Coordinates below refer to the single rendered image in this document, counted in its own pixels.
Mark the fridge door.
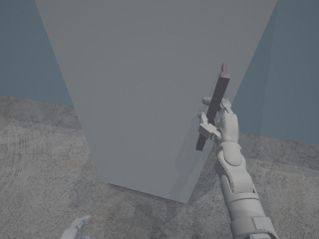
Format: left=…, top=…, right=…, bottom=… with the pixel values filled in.
left=34, top=0, right=278, bottom=204

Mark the handle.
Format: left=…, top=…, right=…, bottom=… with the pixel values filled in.
left=195, top=63, right=230, bottom=151

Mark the left robot hand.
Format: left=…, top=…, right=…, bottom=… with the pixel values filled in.
left=60, top=215, right=92, bottom=239

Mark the right robot hand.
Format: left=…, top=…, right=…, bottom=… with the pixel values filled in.
left=197, top=97, right=239, bottom=147

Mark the robot right forearm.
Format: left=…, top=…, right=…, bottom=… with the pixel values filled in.
left=213, top=141, right=279, bottom=239

